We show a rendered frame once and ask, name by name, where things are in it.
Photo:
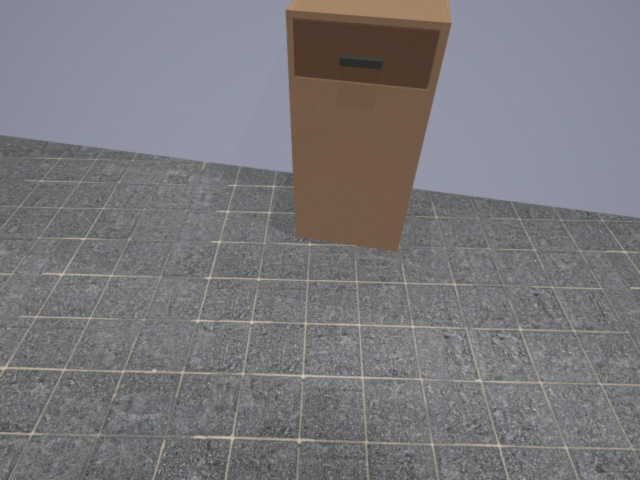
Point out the handle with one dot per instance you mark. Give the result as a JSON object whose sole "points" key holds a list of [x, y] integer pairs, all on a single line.
{"points": [[361, 62]]}

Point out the cabinet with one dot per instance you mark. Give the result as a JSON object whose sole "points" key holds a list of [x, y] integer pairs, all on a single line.
{"points": [[356, 146]]}

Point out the drawer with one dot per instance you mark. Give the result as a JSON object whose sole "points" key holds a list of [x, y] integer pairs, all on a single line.
{"points": [[407, 53]]}

